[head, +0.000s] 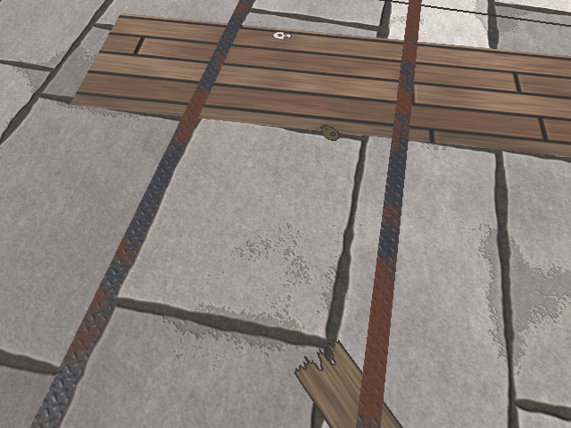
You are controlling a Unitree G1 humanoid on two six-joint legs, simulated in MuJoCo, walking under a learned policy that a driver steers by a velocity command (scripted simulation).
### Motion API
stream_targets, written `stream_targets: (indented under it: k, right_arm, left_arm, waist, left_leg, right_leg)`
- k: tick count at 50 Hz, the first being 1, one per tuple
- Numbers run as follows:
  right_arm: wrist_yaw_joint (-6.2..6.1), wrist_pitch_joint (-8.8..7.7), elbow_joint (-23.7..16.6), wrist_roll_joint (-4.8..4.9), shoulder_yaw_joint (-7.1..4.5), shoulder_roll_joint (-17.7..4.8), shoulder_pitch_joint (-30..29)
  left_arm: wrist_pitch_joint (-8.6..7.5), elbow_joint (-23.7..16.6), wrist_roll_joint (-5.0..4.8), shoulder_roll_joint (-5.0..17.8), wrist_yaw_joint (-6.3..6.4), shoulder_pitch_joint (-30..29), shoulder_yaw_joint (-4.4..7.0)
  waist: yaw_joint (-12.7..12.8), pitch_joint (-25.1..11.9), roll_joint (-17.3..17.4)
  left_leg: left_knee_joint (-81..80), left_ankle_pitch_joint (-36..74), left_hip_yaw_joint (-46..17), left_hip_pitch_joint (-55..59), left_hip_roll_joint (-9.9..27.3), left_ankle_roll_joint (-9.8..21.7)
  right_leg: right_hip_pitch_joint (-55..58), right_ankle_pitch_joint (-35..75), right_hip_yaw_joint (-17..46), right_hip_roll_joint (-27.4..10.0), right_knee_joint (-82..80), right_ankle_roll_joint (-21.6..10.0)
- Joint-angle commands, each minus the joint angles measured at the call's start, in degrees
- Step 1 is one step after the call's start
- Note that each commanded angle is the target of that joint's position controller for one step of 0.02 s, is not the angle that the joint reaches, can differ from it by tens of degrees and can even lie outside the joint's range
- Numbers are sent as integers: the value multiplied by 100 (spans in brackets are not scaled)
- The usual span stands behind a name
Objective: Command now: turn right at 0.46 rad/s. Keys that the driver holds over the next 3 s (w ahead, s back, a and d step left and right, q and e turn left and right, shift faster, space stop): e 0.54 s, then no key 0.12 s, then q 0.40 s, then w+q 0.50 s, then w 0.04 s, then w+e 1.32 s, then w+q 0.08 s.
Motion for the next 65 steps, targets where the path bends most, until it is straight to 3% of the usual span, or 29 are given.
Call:
stream_targets:
  k: [1, 2, 3, 5, 11, 16, 19, 20, 21, 22, 23, 24, 25, 27, 34, 39, 41, 42, 43, 45, 47, 50, 52, 54, 55, 57, 58, 61, 65]
  right_arm:
    - [-5, -89, -351, -345, -309, -1259, 240]
    - [-44, -130, -528, -329, -198, -923, -157]
    - [-69, -152, -591, -205, -152, -753, -424]
    - [-89, -157, -593, -29, -92, -649, -448]
    - [-157, 8, -437, -56, -171, -917, 170]
    - [-39, 40, -466, 24, -281, -1191, 6]
    - [17, 6, -434, 186, -307, -1211, -162]
    - [34, -24, -346, 211, -280, -1080, -9]
    - [64, -60, -289, 65, -222, -850, 266]
    - [99, -83, -616, -289, -45, -399, 123]
    - [59, -100, -754, -151, -129, -709, -421]
    - [33, -70, -762, 27, -188, -875, -571]
    - [-12, -39, -700, 48, -212, -889, -503]
    - [-85, 10, -616, -48, -252, -938, -344]
    - [-1, 6, -558, 4, -99, -585, -169]
    - [117, -31, -467, 41, -17, -515, -59]
    - [123, -67, -518, -38, -23, -690, -71]
    - [91, -78, -639, -59, -76, -1059, -122]
    - [93, -66, -614, 31, -166, -1377, -230]
    - [136, -78, -631, 53, -120, -1035, -194]
    - [126, -97, -693, 46, -114, -1000, -203]
    - [62, -59, -818, 81, -139, -997, -149]
    - [34, -6, -993, 117, -123, -875, -261]
    - [47, 55, -1099, 116, -77, -658, -128]
    - [73, 67, -1194, 94, -120, -799, -299]
    - [150, 85, -1228, 173, -170, -808, -350]
    - [182, 82, -1255, 175, -134, -714, -447]
    - [303, 10, -1372, 162, -46, -539, -650]
    - [429, -58, -1517, 171, 45, -413, -716]
  left_arm:
    - [-155, -634, 32, 649, 12, -250, 163]
    - [-169, -466, 45, 914, -13, 23, 271]
    - [-118, -286, 26, 910, -13, 275, 303]
    - [-3, -180, 46, 698, 17, 416, 259]
    - [20, -724, -30, 416, -116, -361, 64]
    - [64, -897, -12, 495, -249, -335, 53]
    - [120, -855, -4, 512, -320, -16, 112]
    - [119, -772, 14, 604, -297, 237, 172]
    - [111, -732, 0, 1033, -220, 567, 321]
    - [83, -869, 58, 1709, -129, 634, 429]
    - [-65, -910, 243, 1427, -218, 796, 348]
    - [-183, -891, 248, 1278, -246, 529, 291]
    - [-235, -884, 146, 1123, -204, 184, 266]
    - [-204, -952, 35, 925, -126, -195, 174]
    - [-174, -846, 158, 762, -19, -148, 53]
    - [-226, -525, 261, 446, -141, -225, -155]
    - [-279, -363, 236, 466, -153, -24, -173]
    - [-313, -350, 309, 544, -134, 164, -147]
    - [-337, -356, 319, 578, -115, 371, -108]
    - [-282, -414, 270, 578, 1, -73, -71]
    - [-174, -438, 219, 472, 59, -54, -41]
    - [-158, -452, 203, 387, 23, 78, 21]
    - [-172, -408, 204, 525, -7, 252, 109]
    - [-189, -392, 225, 822, -15, 434, 196]
    - [-260, -444, 246, 783, 1, 548, 170]
    - [-410, -479, 153, 731, 36, 395, 135]
    - [-453, -467, 90, 762, 49, 309, 141]
    - [-490, -397, 117, 861, 39, 504, 174]
    - [-544, -305, 38, 1123, -119, 626, 269]
  waist:
    - [-147, -526, 1699]
    - [27, -524, 1235]
    - [164, -498, 930]
    - [89, -426, 848]
    - [-407, -477, 1130]
    - [-387, -559, 1276]
    - [-126, -581, 1209]
    - [-24, -670, 993]
    - [1, -937, 64]
    - [-136, -1040, -1703]
    - [388, -1507, -999]
    - [251, -1123, -600]
    - [69, -850, -415]
    - [-134, -692, -379]
    - [-67, -864, -546]
    - [-73, -571, -521]
    - [-145, -406, -207]
    - [57, -445, 255]
    - [325, -468, 925]
    - [60, -443, 1189]
    - [47, -424, 1354]
    - [27, -575, 1092]
    - [30, -588, 394]
    - [39, -652, -911]
    - [194, -609, -869]
    - [71, -292, -177]
    - [101, -109, -262]
    - [290, -155, -319]
    - [328, -204, -421]
  left_leg:
    - [-1582, 656, -2494, 621, 2444, 1444]
    - [-1438, 1202, -2093, 525, 2337, 1440]
    - [-1267, 1479, -1490, 577, 1979, 1172]
    - [-1052, 2096, -883, 867, 1724, 1018]
    - [-999, 2600, -261, 1684, 1808, 1253]
    - [-879, 2798, 170, 1275, 1959, 1221]
    - [-371, 2622, 391, 1111, 1968, 930]
    - [85, 2198, 637, 806, 1788, 630]
    - [1215, 1040, 1119, -152, 1402, 121]
    - [2928, -2541, 1238, -1978, 547, -453]
    - [3858, -2782, 274, -2231, 322, -475]
    - [4111, -2330, 101, -2313, 445, -401]
    - [3939, -1784, 42, -2359, 535, -356]
    - [3638, -1131, 2, -2050, 524, -412]
    - [2040, -504, 135, -1143, 484, -521]
    - [442, -128, 351, 201, 500, -325]
    - [-487, 977, 204, 650, 533, -142]
    - [-367, 2224, -295, 714, 942, 17]
    - [-257, 2117, -554, 483, 1062, 354]
    - [-675, 1186, -1079, -90, 1183, 636]
    - [-694, 1103, -1337, -200, 1207, 706]
    - [-417, 1034, -1370, -331, 1043, 662]
    - [257, 748, -866, -764, 614, 365]
    - [1743, -1076, 158, -1646, 14, -31]
    - [2967, -1977, 94, -2227, 327, -96]
    - [3608, -1495, -194, -2794, 702, -54]
    - [3368, -1210, -150, -2953, 783, -73]
    - [2619, -693, 290, -2454, 787, -154]
    - [1318, -681, 762, -1312, 631, -41]
  right_leg:
    - [-1189, -2480, -295, 75, 2005, 57]
    - [-1089, -2260, -166, -112, 2898, 148]
    - [-1091, -1956, -233, -126, 3264, 233]
    - [-1354, -1556, -328, -209, 3914, 444]
    - [-1367, -1287, -878, -632, 2678, 749]
    - [-234, -1303, -1413, -673, 1443, 502]
    - [501, -563, -1609, -557, 129, 134]
    - [1134, 114, -1539, -446, -513, -66]
    - [2309, 1774, -633, -973, -719, -380]
    - [3156, 4386, 1472, -2537, -409, -1396]
    - [2757, 3738, 1864, -2877, -700, -2188]
    - [2451, 3025, 1363, -2533, -839, -1967]
    - [2188, 2331, 985, -2167, -878, -1612]
    - [1677, 1947, 686, -1819, -942, -1322]
    - [1433, 1228, 402, -1627, -975, -1295]
    - [773, 124, 273, -1569, -974, -1153]
    - [674, -212, 141, -1313, -769, -749]
    - [663, -523, -88, -998, -392, -478]
    - [667, -701, -590, -541, -237, -248]
    - [1036, -644, -1022, -383, 245, -13]
    - [1006, -678, -1056, -368, 410, -57]
    - [1131, -626, -1023, -468, 286, -194]
    - [1388, -405, -691, -912, -235, -414]
    - [1865, -102, 724, -2337, -1137, -1264]
    - [1979, -384, 1364, -2983, -1447, -1705]
    - [1990, -1802, 1155, -2854, -1710, -1567]
    - [2049, -1976, 818, -2660, -1847, -1367]
    - [2040, -1376, -253, -2237, -1962, -1071]
    - [1688, -930, -1122, -2125, -1846, -967]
